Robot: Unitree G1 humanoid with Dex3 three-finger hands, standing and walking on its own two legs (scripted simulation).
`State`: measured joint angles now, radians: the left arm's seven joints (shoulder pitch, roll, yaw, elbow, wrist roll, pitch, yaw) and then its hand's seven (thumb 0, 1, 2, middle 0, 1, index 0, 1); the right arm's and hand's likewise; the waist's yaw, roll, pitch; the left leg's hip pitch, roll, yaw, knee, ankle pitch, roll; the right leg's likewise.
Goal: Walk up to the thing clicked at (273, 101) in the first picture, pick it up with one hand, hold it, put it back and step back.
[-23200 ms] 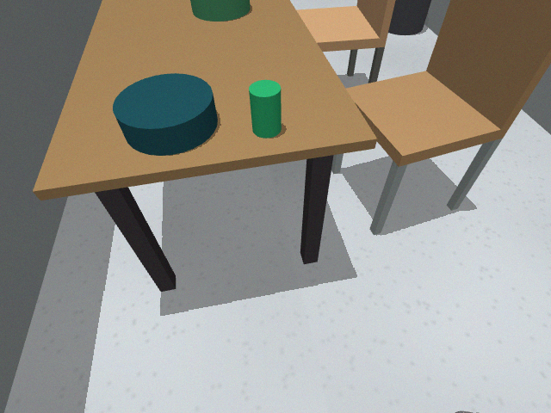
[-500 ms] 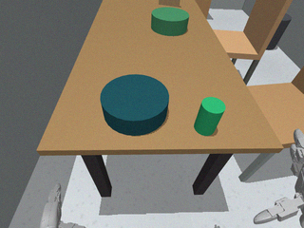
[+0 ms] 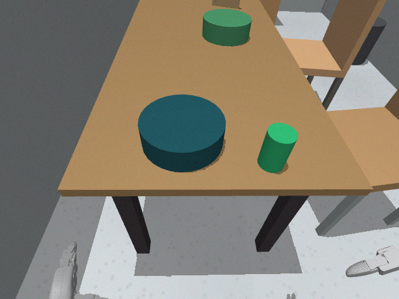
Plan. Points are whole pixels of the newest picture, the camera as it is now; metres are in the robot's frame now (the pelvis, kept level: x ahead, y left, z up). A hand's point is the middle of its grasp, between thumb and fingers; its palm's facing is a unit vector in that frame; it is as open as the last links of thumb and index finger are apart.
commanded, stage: home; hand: right
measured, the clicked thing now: (276, 148) +0.45 -0.21 +0.02
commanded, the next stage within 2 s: none
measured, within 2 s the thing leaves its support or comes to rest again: neither
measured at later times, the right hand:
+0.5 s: hand (286, 270) +0.18 -0.18 -0.09, palm faces +0.05 +0.98 -0.20, open 17.6 cm
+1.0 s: hand (278, 258) +0.21 -0.18 -0.11, palm faces +0.00 +0.97 -0.24, open 17.6 cm
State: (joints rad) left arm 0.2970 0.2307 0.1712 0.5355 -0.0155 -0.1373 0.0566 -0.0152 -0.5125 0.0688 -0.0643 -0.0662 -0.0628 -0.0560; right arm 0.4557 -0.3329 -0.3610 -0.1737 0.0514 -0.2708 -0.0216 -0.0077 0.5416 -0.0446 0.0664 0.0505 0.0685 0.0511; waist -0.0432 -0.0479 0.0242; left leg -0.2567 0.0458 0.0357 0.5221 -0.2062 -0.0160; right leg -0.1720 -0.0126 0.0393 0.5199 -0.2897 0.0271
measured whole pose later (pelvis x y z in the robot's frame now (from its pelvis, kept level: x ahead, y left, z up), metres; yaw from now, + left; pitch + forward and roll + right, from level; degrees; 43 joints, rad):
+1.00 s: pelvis +0.04 -0.01 +0.00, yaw +1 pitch +1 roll +0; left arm 0.21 0.22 -0.01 0.71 0.03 -0.04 0.03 0.01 0.89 0.90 -0.20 -0.30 -0.20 -0.29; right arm 0.20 -0.19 0.01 0.59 -0.02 -0.08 -0.07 -0.01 0.56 -0.04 0.06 0.04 0.06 0.04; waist 0.01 0.00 0.04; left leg -0.29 0.03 0.01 0.50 -0.23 -0.03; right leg -0.20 -0.02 0.01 0.51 -0.33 0.02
